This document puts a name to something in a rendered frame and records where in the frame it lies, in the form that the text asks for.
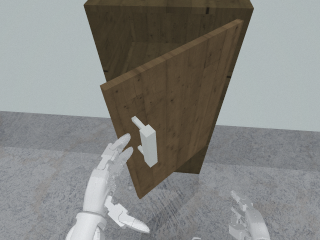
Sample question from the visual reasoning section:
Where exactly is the robot left hand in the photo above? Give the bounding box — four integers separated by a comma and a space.
82, 133, 150, 234

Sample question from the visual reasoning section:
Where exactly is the robot right hand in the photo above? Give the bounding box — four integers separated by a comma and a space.
228, 190, 270, 240

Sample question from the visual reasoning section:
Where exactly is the robot left forearm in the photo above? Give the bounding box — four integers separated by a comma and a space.
65, 211, 107, 240

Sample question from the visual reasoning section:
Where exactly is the cupboard door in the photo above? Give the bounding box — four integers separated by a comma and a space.
100, 19, 244, 199

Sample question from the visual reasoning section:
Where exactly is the handle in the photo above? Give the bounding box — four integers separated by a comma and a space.
131, 116, 158, 168

